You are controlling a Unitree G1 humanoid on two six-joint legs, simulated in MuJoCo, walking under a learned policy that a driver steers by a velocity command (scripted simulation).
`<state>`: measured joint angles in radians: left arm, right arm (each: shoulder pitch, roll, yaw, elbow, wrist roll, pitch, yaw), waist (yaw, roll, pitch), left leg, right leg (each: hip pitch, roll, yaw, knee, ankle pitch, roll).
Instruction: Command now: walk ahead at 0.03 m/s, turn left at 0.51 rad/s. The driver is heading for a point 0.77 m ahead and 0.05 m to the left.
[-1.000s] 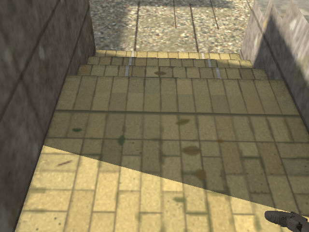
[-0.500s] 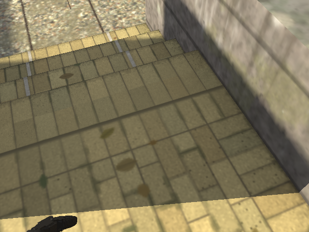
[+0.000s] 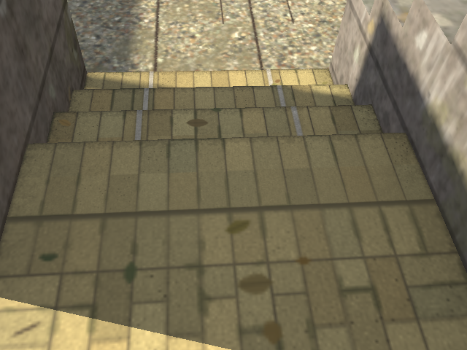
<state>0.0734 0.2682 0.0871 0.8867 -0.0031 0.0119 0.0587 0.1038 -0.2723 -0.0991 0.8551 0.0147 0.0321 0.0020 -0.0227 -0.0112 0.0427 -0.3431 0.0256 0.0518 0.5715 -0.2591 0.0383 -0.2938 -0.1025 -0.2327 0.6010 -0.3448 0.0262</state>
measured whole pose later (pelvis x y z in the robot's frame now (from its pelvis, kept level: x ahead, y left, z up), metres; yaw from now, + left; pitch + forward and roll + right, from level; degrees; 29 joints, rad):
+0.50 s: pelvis +0.03 -0.01 +0.00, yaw +18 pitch +3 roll +0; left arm 0.05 0.28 0.08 0.88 -0.01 -0.03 0.02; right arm 0.11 -0.31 -0.08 0.75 0.02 0.04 -0.05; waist 0.00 0.02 0.04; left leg -0.33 -0.12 -0.22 0.54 -0.24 0.03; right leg -0.29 0.04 0.08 0.48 -0.22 0.01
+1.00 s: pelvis +0.10 +0.03 +0.01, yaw +13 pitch +2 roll +0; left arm 0.26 0.30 0.08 0.88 -0.04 -0.05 -0.01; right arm 0.26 -0.26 -0.06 0.83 0.00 -0.09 -0.01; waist 0.00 -0.04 0.00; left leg -0.10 0.00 0.05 0.33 -0.26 0.01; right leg -0.51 -0.02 0.07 1.00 -0.34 -0.05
